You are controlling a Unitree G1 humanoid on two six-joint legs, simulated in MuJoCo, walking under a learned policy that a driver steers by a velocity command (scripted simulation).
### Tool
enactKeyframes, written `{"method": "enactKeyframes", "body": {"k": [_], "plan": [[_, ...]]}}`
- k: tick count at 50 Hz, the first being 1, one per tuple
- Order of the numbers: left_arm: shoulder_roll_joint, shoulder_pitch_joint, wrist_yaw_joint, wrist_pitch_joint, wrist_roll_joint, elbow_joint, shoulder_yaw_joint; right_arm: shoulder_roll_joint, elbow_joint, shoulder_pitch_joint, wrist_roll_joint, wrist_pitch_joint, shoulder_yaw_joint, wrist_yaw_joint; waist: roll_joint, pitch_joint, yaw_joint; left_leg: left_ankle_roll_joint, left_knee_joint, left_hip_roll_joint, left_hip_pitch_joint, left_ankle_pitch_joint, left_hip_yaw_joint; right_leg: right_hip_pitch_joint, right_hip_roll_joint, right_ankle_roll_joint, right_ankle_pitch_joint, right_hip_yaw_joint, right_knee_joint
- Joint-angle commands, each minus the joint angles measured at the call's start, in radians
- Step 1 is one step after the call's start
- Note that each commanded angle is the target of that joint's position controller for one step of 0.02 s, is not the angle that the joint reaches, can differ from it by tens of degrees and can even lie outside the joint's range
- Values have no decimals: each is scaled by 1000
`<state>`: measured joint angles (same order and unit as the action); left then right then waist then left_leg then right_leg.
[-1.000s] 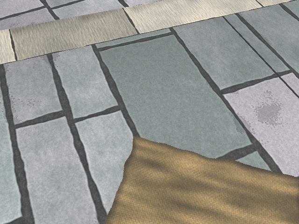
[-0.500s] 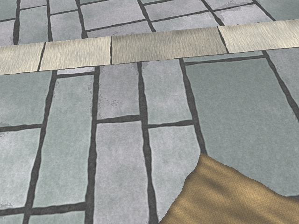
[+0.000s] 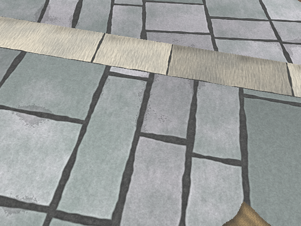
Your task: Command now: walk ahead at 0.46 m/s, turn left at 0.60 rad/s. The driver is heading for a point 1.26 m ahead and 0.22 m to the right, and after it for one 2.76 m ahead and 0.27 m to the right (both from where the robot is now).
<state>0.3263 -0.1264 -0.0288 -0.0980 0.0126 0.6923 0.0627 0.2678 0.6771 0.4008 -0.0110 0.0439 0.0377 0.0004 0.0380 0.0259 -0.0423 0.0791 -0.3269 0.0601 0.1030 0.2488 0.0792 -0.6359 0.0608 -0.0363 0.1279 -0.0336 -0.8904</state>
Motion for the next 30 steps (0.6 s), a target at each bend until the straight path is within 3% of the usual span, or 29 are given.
{"method": "enactKeyframes", "body": {"k": [1,5,9,10,11,12,13,14,15,16,17,18,19,22,25,28,30], "plan": [[39,145,-3,-13,-4,-90,3,199,-46,-23,-7,16,61,-24,-123,27,-3,132,120,-184,23,-290,168,-22,-44,-23,-169,10,210],[32,249,-23,-23,-17,-115,-6,190,12,46,-17,16,60,-30,-127,47,-42,112,120,-210,16,-237,189,61,-63,2,-281,4,362],[66,224,-28,-30,-18,-111,8,189,52,56,-11,3,64,-34,-159,48,-18,87,40,-261,-121,-404,212,91,-62,56,-179,3,412],[84,182,-24,-30,-16,-103,18,195,53,51,-9,-2,67,-33,-174,16,2,77,-22,-254,-148,-572,206,152,-83,75,-119,29,410],[111,90,-15,-30,-14,-81,34,194,52,44,-5,-7,65,-32,-181,-57,51,62,-142,-225,-154,-765,182,287,-112,105,-104,67,423],[140,-52,-8,-27,-9,-57,45,180,39,23,3,-12,55,-30,-175,-173,126,33,-331,-184,-66,-787,154,526,-60,152,-140,37,393],[206,-216,-2,-24,8,-43,58,112,21,87,26,-9,31,-28,-10,-353,148,-6,-654,-90,191,-429,134,894,151,255,-151,-233,326],[201,-286,-17,-17,-4,12,61,40,44,226,-9,4,10,-19,283,-476,94,-63,-959,57,488,336,122,1123,340,389,125,-714,495],[109,-258,-14,-16,-31,4,38,153,46,119,-27,13,29,-17,143,-338,131,-58,-1028,-5,585,306,155,1022,301,338,301,-713,580],[81,-179,-6,-11,-30,0,29,190,12,-20,-34,18,40,-16,54,-175,135,-54,-1009,-50,613,214,109,857,269,301,272,-547,603],[75,-129,-3,-7,-19,-2,22,177,-5,-93,-20,24,36,-17,-25,-83,109,-54,-962,-92,588,148,69,703,230,285,150,-442,630],[64,-103,-1,-6,-8,1,18,164,-13,-116,-5,29,38,-14,-30,-38,80,-55,-905,-125,559,104,53,606,198,282,54,-374,652],[54,-95,2,-9,3,3,13,144,-9,-96,-4,29,37,-10,0,-39,51,-56,-871,-149,509,77,51,552,172,278,3,-329,677],[59,-105,4,-20,-17,28,13,87,-5,-87,0,19,21,-7,34,-21,29,-77,-753,-175,499,65,15,484,157,300,-84,-232,739],[99,-126,11,-16,-24,47,22,69,-41,-194,13,25,6,-4,19,13,55,-99,-563,-189,528,-88,-12,466,136,293,-133,-145,776],[119,-166,15,-5,-32,65,23,54,-63,-306,8,40,-3,10,10,28,98,-101,-349,-154,460,-276,-51,457,94,253,-167,-58,771],[133,-221,15,3,-37,88,25,60,-80,-365,-1,46,-2,19,12,31,124,-99,-279,-134,434,-332,-61,493,114,244,-162,-59,759]]}}
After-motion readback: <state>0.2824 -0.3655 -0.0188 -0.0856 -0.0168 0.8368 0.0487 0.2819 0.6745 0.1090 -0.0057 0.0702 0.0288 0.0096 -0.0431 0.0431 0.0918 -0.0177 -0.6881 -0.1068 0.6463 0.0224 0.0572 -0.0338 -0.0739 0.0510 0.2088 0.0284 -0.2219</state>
